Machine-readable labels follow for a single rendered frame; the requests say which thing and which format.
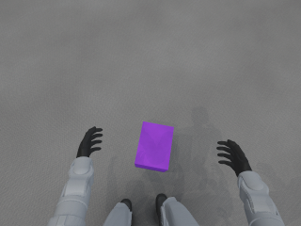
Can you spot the carton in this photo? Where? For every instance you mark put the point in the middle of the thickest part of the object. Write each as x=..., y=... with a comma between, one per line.
x=154, y=146

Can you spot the robot left shin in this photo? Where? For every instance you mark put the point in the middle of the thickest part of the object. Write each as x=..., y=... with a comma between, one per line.
x=121, y=204

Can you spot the right robot hand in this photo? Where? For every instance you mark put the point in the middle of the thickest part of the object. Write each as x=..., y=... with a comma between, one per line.
x=239, y=162

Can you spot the left robot hand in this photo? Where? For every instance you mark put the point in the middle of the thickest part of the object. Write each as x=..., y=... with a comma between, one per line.
x=85, y=149

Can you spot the right robot forearm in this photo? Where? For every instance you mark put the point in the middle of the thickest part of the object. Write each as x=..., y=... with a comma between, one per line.
x=259, y=207

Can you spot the left robot forearm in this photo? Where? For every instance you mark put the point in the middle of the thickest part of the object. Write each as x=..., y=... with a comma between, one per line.
x=72, y=205

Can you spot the right robot foot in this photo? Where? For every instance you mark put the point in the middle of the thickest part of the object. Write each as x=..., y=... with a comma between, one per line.
x=158, y=203

